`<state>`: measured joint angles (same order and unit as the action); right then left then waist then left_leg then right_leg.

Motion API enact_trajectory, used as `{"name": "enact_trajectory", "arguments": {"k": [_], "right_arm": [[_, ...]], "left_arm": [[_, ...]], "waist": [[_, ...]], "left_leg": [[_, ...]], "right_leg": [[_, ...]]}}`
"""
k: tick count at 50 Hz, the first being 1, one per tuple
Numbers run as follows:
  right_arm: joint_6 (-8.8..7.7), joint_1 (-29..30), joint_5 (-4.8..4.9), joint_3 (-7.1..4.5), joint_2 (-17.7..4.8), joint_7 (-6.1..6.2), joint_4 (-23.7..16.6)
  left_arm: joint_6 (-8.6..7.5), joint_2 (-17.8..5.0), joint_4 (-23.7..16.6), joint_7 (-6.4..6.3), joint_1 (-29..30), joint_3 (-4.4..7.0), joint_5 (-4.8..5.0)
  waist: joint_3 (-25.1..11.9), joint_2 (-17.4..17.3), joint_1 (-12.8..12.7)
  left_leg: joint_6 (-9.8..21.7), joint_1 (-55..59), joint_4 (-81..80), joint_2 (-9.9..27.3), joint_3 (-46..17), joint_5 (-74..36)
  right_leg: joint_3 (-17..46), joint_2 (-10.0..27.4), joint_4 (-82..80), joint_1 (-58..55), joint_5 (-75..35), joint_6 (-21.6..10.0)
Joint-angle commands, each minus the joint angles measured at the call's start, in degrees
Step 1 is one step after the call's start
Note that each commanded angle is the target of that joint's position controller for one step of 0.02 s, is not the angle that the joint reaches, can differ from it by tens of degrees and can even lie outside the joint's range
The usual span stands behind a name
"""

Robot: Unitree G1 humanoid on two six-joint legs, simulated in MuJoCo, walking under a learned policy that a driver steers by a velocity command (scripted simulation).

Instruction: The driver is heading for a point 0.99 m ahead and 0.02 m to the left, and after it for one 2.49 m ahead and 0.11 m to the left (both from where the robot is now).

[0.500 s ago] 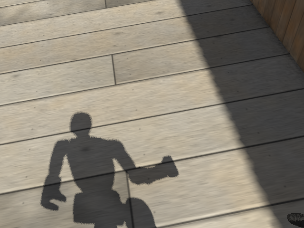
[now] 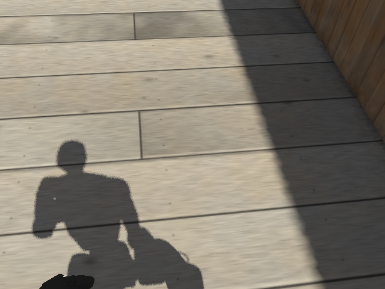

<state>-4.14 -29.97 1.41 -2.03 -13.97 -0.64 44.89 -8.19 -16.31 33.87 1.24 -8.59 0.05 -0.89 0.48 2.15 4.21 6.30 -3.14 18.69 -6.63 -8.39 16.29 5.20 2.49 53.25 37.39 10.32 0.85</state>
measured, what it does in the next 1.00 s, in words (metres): walks ahead: right foot, then left foot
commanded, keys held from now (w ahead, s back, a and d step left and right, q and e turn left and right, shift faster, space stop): w+q+shift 0.28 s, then w+e+shift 0.72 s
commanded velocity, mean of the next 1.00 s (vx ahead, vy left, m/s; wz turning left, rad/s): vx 0.99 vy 0.00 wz -0.05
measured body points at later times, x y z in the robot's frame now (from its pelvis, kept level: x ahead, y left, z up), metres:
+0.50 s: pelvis +0.43 +0.03 -0.01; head +0.44 +0.06 +0.44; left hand +0.26 +0.29 -0.14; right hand +0.76 -0.09 -0.04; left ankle +0.55 +0.23 -0.69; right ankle +0.36 -0.15 -0.74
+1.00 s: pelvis +0.84 +0.15 -0.03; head +0.86 +0.12 +0.41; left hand +1.09 +0.38 -0.08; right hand +0.81 -0.14 -0.17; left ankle +0.64 +0.28 -0.74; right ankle +1.06 +0.05 -0.70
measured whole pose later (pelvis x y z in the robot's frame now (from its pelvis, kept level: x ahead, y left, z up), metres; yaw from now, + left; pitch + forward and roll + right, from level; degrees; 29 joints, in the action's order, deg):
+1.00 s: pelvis +0.84 +0.15 -0.03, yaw -5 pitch -1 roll +4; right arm -4.7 -23.3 -0.2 -4.2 -18.8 0.5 48.4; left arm -1.1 -18.0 34.3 3.7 -4.2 2.5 2.3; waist 3.5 0.3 4.9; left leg -4.4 16.0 13.1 0.3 17.5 25.5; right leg -5.2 5.3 46.4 42.8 -2.0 -5.3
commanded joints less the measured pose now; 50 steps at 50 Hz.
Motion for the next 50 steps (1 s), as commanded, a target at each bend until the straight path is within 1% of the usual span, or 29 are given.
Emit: {"name": "enact_trajectory", "arguments": {"k": [1, 6, 8, 9, 10, 11, 12, 13, 14, 15, 16, 18, 20, 22, 25, 27, 28, 29, 30, 31, 32, 33, 34, 35, 37, 39, 42, 47, 50], "right_arm": [[-0.98, 6.4, 0.72, -2.62, -10.1, 1.65, -5.0], [-0.77, 2.2, 1.93, -3.04, -10.2, 2.08, -1.9], [0.21, 2.8, 0.81, -3.51, -11.5, 1.74, -1.7], [0.77, 6.1, -0.73, -3.36, -11.8, 1.33, -3.3], [0.56, 6.5, -3.21, -1.64, -6.3, 1.24, -5.5], [-0.11, -4.7, 1.41, 0.8, 0.9, 0.75, -7.6], [0.28, -0.5, 3.42, 0.17, -5.3, 1.47, -6.1], [0.4, 7.3, 2.61, -0.69, -9.0, 1.42, -7.0], [0.54, 11.9, 1.21, -0.79, -9.0, 1.22, -7.8], [0.26, 16.1, -0.18, -0.62, -7.5, 0.82, -9.0], [0.44, 15.5, 0.4, -0.3, -5.3, 0.32, -9.7], [1.02, 16.3, 1.38, 0.7, -2.5, -0.1, -10.4], [0.67, 19.7, 0.09, 1.71, -2.0, -0.61, -12.2], [-0.75, 23.2, -1.43, 2.19, -3.7, -1.72, -13.1], [-2.37, 28.6, -1.14, 1.75, -6.6, -3.15, -13.6], [-2.53, 28.6, -0.4, 0.42, -9.3, -2.75, -13.5], [-2.44, 25.8, -0.27, -0.74, -11.3, -2.22, -13.1], [-2.12, 18.7, -0.1, -2.22, -13.3, -1.52, -11.7], [-1.43, 8.3, -0.24, -3.49, -14.9, -0.53, -9.9], [-1.02, -0.1, -1.62, -4.58, -20.3, 0.4, -8.2], [-1.15, -0.4, -2.6, -4.43, -21.6, -0.42, -8.3], [-1.22, 3.7, -1.77, -3.22, -15.9, -0.71, -7.8], [-1.23, 6.3, -1.4, -2.76, -13.5, -0.71, -7.0], [-1.33, 9.6, -2.2, -2.54, -11.7, -0.75, -6.5], [-1.96, 14.5, -3.33, -1.84, -6.9, -0.58, -5.2], [-2.49, 17.1, -2.02, -1.83, -5.2, -0.21, -3.9], [-3.02, 18.3, -2.13, -2.38, -6.6, 0.68, -3.2], [-2.57, 16.1, -1.67, -3.81, -13.0, 1.43, -2.5], [-0.68, 15.3, -1.07, -5.11, -18.5, 1.38, -2.9]], "left_arm": [[-1.58, -2.8, -7.4, 0.44, 11.9, 0.69, -0.29], [-1.4, -6.7, -8.1, -0.23, 14.5, 2.99, 2.44], [-1.26, -10.2, -7.0, -1.1, 6.3, 5.13, 2.95], [-0.59, -11.3, -5.1, -1.87, -5.6, 6.01, 3.32], [0.55, -14.4, -2.9, -2.71, -20.6, 6.84, 2.91], [0.71, -17.5, -0.5, -1.16, -19.7, 6.81, 0.86], [1.02, -10.6, -1.9, -1.11, -17.4, 6.18, 0.99], [1.48, -7.6, -1.5, -1.6, -14.2, 5.58, 1.27], [1.9, -7.4, -0.3, -1.65, -12.7, 5.45, 0.5], [2.04, -6.8, 1.5, -1.35, -12.4, 5.21, -0.51], [1.69, -5.6, 2.9, -1.21, -11.5, 4.64, -1.18], [1.35, -2.7, 4.9, -0.43, -10.7, 3.79, 0.44], [1.07, -4.9, 5.8, -0.39, -9.3, 4.14, 2.31], [0.9, -8.7, 5.3, -0.81, -8.0, 5.38, 2.7], [0.6, -13.0, 5.4, -0.93, -11.0, 6.61, 3.03], [1.49, -13.3, 6.7, -0.91, -14.2, 6.37, 3.08], [2.09, -13.4, 7.3, -0.83, -15.6, 6.1, 2.56], [2.73, -13.7, 8.0, -0.8, -16.6, 5.81, 1.85], [2.75, -12.6, 7.7, -0.91, -15.8, 5.05, 1.02], [2.53, -2.9, 6.3, -1.24, -20.4, 2.44, -0.1], [1.73, 0.7, 4.9, -1.48, -26.9, 1.08, 4.41], [2.08, -4.2, 4.6, -1.89, -20.3, 2.36, 6.52], [2.37, -5.0, 3.5, -2.04, -15.0, 2.56, 6.25], [2.82, -4.7, 3.6, -2.19, -12.9, 2.56, 4.71], [4.82, -3.9, 4.0, -1.2, -13.0, 3.23, 3.94], [6.97, -1.8, 3.4, -0.68, -10.5, 3.04, 4.03], [7.52, -0.9, 1.1, -0.15, -6.2, 2.57, 2.98], [6.67, -2.8, -1.5, 2.65, 3.0, 2.48, 2.75], [6.97, -7.6, -1.5, 2.9, -1.1, 4.58, 3.83]], "waist": [[8.7, -6.0, -1.0], [4.9, -8.5, -1.1], [-2.0, -10.0, -6.5], [-10.2, -10.8, -13.3], [-22.3, -4.1, -17.6], [-31.9, 26.0, -8.5], [-22.8, 19.8, -11.2], [-12.6, 11.8, -12.7], [-6.7, 2.0, -11.7], [-2.3, -1.4, -10.6], [-0.6, 0.8, -7.8], [2.6, 2.0, -5.0], [7.4, 1.1, -2.4], [9.0, -1.1, -2.2], [8.9, -2.5, -3.7], [7.3, -1.2, -3.0], [4.1, -0.4, -0.9], [-1.5, 0.7, 3.8], [-7.6, 2.3, 10.1], [-17.2, -12.3, 8.2], [-26.4, -26.1, 3.9], [-15.7, -16.9, 3.8], [-7.7, -12.9, 3.3], [-4.5, -8.3, 1.0], [-1.5, -10.5, -3.4], [2.2, -9.5, -4.9], [6.5, -5.8, -6.0], [9.7, -0.4, -4.2], [3.6, -6.0, -8.6]], "left_leg": [[8.3, -16.6, -11.6, 9.2, -12.5, -5.6], [3.6, -9.7, -7.2, 11.7, -15.8, -14.3], [0.9, -4.3, 6.9, 10.5, -14.9, -36.1], [-1.1, -9.2, 21.2, 9.1, -13.8, -38.9], [-1.5, -19.2, 40.8, 6.0, -10.7, -22.9], [-3.4, -37.2, 60.0, 0.9, -6.0, 16.0], [-3.3, -43.8, 64.7, 6.8, -3.5, 10.7], [-3.3, -46.3, 63.8, 8.7, -0.6, 5.8], [-3.3, -44.1, 62.1, 11.0, 0.7, 3.5], [-2.8, -41.5, 59.3, 12.1, 1.4, 2.3], [-2.6, -38.6, 57.7, 13.3, 0.4, 2.4], [-2.6, -38.1, 53.4, 13.5, 0.0, 6.1], [-3.4, -41.4, 44.6, 15.6, 0.3, 3.9], [-4.5, -36.8, 32.7, 15.7, 1.6, -6.9], [-6.2, -20.3, 21.5, 11.3, 5.4, -18.0], [-6.0, -16.8, 17.6, 9.8, 5.3, -17.4], [-5.1, -12.2, 16.4, 8.1, 6.2, -14.1], [-4.3, -1.9, 16.6, 6.0, 8.4, -9.8], [-4.1, 13.9, 20.7, 8.8, 7.6, -8.4], [-1.0, 28.2, 16.7, 23.3, -12.9, 9.9], [4.5, 28.9, -0.4, 30.7, -42.6, 32.6], [3.0, 22.8, -5.3, 29.6, -41.2, 36.5], [2.4, 16.6, -4.2, 29.2, -31.3, 26.2], [2.3, 9.3, -3.2, 27.8, -23.0, 15.0], [1.8, -0.8, -4.3, 24.2, -10.1, 3.6], [1.2, -4.0, -7.2, 23.7, -0.7, -4.0], [1.1, -5.4, -10.5, 22.8, 9.5, -11.8], [-1.6, -0.6, -13.9, 20.0, 22.2, -20.2], [-2.5, 8.6, -0.8, 20.9, 24.2, -64.5]], "right_leg": [[-3.8, -3.3, -14.9, -4.8, -11.6, 2.4], [-0.3, -4.5, -25.8, -19.2, -16.7, 1.8], [-2.1, -5.6, -25.8, -28.7, -8.8, -0.3], [-0.1, -1.6, -22.1, -42.9, -5.4, -2.4], [10.3, 9.1, -17.5, -62.2, 9.0, -5.1], [46.1, 23.8, -31.7, -75.1, 32.3, -14.4], [46.8, 21.0, -35.9, -68.9, 41.2, -12.2], [34.4, 18.6, -35.9, -60.6, 31.3, -10.1], [26.0, 17.0, -36.1, -51.7, 17.2, -9.5], [20.7, 14.0, -37.6, -43.8, 9.2, -10.0], [17.9, 12.9, -39.2, -38.3, 6.7, -11.1], [14.6, 11.5, -42.3, -33.0, 6.2, -13.0], [14.4, 12.8, -45.7, -28.9, 5.2, -14.8], [9.6, 10.5, -47.7, -24.5, 2.1, -14.0], [5.6, 9.7, -51.8, -18.2, -0.4, -12.5], [5.0, 10.8, -48.0, -24.5, -6.7, -10.8], [3.8, 9.9, -41.2, -27.4, -16.8, -9.4], [1.8, 7.7, -29.5, -26.3, -25.8, -7.7], [0.8, 5.3, -13.9, -16.5, -24.8, -5.1], [-0.8, -0.6, 10.9, -3.7, 8.0, -2.2], [4.7, -3.1, 25.7, 2.1, 18.4, -3.0], [3.8, -0.7, 31.6, 9.3, 14.5, -2.5], [1.5, 1.6, 32.2, 12.7, 10.4, -2.4], [1.0, 4.4, 29.6, 10.4, 6.9, -2.5], [2.1, 7.8, 24.8, 3.8, 3.9, -2.6], [1.5, 9.1, 21.9, 4.2, 5.0, -2.6], [0.8, 9.1, 15.7, 7.3, -2.4, -2.2], [-8.5, 5.2, -5.6, 0.5, -16.8, -5.5], [-15.7, -2.6, -7.4, -10.2, -10.4, -8.3]]}}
